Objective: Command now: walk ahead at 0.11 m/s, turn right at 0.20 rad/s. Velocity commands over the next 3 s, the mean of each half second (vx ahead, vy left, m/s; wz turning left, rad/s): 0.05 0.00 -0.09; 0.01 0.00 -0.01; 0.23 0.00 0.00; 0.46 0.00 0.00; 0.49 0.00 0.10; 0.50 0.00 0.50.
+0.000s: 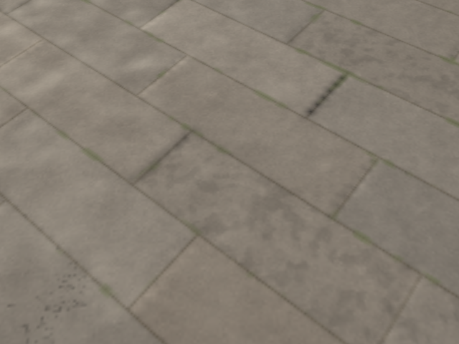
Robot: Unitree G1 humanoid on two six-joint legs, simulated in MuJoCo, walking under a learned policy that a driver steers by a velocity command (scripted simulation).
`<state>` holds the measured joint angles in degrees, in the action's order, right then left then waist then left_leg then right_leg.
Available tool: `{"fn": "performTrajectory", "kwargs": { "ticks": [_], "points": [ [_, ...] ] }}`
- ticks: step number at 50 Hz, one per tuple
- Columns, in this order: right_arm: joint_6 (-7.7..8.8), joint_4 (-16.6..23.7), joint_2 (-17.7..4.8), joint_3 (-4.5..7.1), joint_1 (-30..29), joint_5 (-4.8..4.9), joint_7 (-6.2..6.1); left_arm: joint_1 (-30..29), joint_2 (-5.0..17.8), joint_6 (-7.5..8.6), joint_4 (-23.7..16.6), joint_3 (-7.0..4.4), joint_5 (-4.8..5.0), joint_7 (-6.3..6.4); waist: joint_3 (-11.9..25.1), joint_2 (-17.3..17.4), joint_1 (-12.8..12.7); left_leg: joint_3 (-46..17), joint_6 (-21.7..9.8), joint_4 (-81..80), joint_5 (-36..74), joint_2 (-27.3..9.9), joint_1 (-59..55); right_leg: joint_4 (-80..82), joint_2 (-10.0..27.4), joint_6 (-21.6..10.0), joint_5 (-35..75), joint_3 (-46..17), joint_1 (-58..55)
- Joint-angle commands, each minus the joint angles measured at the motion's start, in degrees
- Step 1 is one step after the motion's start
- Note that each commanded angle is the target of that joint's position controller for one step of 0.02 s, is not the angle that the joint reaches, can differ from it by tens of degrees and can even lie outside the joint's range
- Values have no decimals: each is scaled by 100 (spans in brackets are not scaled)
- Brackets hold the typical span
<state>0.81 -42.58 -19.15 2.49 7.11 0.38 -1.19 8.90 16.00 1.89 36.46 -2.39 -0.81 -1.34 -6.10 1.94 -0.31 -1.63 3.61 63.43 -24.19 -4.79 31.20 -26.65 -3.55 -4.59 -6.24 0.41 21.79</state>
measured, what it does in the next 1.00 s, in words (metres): walks ahead: left foot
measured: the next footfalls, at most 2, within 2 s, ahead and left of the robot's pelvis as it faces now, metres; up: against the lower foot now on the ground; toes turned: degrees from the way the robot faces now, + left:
left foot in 0.20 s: +0.12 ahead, +0.17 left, +0.00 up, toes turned +0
right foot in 1.38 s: +0.17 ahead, -0.09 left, +0.00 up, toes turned -3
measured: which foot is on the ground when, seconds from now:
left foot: up 0.00-0.18, down 0.20-1.00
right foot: down 0.00-1.00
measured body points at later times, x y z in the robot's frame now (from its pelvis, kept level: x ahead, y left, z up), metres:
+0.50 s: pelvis +0.08 +0.04 +0.00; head +0.09 +0.05 +0.45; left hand +0.20 +0.30 -0.12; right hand +0.20 -0.21 -0.12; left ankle +0.08 +0.17 -0.73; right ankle +0.08 -0.08 -0.73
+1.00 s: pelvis +0.09 +0.06 +0.01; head +0.10 +0.06 +0.46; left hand +0.16 +0.32 -0.14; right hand +0.17 -0.20 -0.13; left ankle +0.08 +0.17 -0.73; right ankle +0.08 -0.08 -0.73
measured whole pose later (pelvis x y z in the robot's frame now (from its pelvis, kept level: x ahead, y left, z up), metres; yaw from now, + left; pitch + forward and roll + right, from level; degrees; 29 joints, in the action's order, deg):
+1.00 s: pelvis +0.09 +0.06 +0.01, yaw -1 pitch -2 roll +0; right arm 0.7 -55.9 -14.5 0.2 10.5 -0.4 -1.0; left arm 8.8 13.8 -1.4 61.4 -2.7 -0.2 2.5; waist -2.4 0.0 0.0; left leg 1.0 -1.1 27.3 -15.8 0.3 9.6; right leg -26.1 0.2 1.4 -14.6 -2.5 9.6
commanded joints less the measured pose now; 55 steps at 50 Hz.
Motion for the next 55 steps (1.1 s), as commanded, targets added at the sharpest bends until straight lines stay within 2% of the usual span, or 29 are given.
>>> {"fn": "performTrajectory", "kwargs": {
  "ticks": [1,3,6,8,9,10,11,12,13,14,17,21,25,37,54,55],
  "points": [
    [-85,52,-274,68,775,-65,-83,-229,780,96,-240,-228,-14,91,1467,-653,262,-60,100,-812,453,-72,-850,791,1440,-1046,2750,-920,-609],
    [-117,67,-221,39,549,-55,-79,-252,747,41,-135,-212,-27,126,1427,-761,148,-52,101,-1462,777,-61,-1077,859,1383,-980,1914,-880,-569],
    [-152,97,-297,62,298,-34,-58,-191,685,-35,56,-166,-52,111,1204,-838,11,-15,38,-2176,884,29,-1382,904,1409,-910,499,-1079,-453],
    [-131,66,-211,53,370,-82,-24,-287,534,-67,158,-88,-4,84,1052,-784,158,114,-104,-3070,1215,143,-1873,720,1286,-692,-356,-1118,-291],
    [-107,43,-184,35,422,-153,-1,-176,371,-64,252,-26,8,73,976,-667,217,94,-196,-3690,1727,140,-2217,593,1093,-431,-717,-1066,-172],
    [-75,96,-405,59,420,-213,-3,71,226,-42,343,25,-58,73,954,-330,102,-394,-339,-3910,2573,-282,-2474,298,805,-98,-1077,-946,-61],
    [-71,196,-782,116,210,-199,-25,528,288,-25,446,-13,-100,66,853,473,-294,-725,-638,-3907,2838,-733,-2311,-5,341,165,-1576,-566,0],
    [-58,107,-517,75,8,-164,13,471,188,-58,450,11,-97,113,900,918,-343,-798,-825,-4159,1344,-678,-1465,50,281,350,-1225,-326,-743],
    [-25,148,-254,10,-117,-159,65,123,401,-109,443,-31,-87,147,665,664,-181,-638,-682,-4251,651,-389,-1134,38,328,380,-887,-379,-999],
    [12,107,-207,-15,-79,-175,85,-37,474,-158,441,-71,-51,181,639,515,-98,-464,-529,-4214,623,-243,-1086,-7,364,323,-692,-409,-1066],
    [132,-14,-240,-35,160,-123,88,13,450,-239,547,-84,-36,217,689,290,-13,-246,-392,-3960,1269,-79,-1441,63,467,225,-252,-563,-1031],
    [125,-116,-213,-60,277,-95,36,14,369,-196,761,-98,18,231,852,1,70,-153,-444,-3752,1947,-17,-1783,15,487,273,302,-557,-1098],
    [101,-217,-198,-73,243,-82,35,35,365,-228,1001,-125,38,265,855,-149,71,-119,-489,-3738,2182,24,-1866,14,502,325,550,-560,-1230],
    [65,-707,-196,-77,210,-79,47,8,467,-300,1755,-167,62,372,688,-154,35,-48,-518,-3962,2190,140,-1968,185,540,404,578,-524,-1445],
    [38,-1260,-182,-119,426,-77,-16,55,389,-270,2534,-98,62,406,481,-148,25,-62,-556,-4223,1639,221,-1926,393,510,497,98,-385,-1307],
    [26,-1327,-169,-120,525,-72,-27,159,326,-273,2605,-81,68,408,598,-99,21,-54,-584,-4298,976,258,-1968,351,419,491,-426,-271,-1327]
  ]
}}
